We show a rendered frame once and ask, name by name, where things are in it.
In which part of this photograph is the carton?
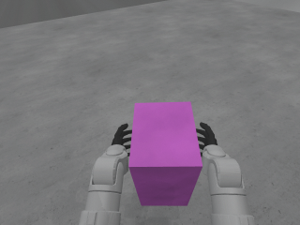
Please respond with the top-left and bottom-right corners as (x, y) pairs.
(128, 101), (203, 206)

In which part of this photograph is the left robot forearm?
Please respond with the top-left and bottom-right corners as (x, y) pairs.
(79, 144), (128, 225)

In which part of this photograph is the robot left hand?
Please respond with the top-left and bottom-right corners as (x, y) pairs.
(112, 123), (132, 157)

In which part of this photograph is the right robot forearm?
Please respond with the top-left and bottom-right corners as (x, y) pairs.
(202, 144), (256, 225)

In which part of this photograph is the robot right hand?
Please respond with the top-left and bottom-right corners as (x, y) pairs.
(196, 122), (218, 157)

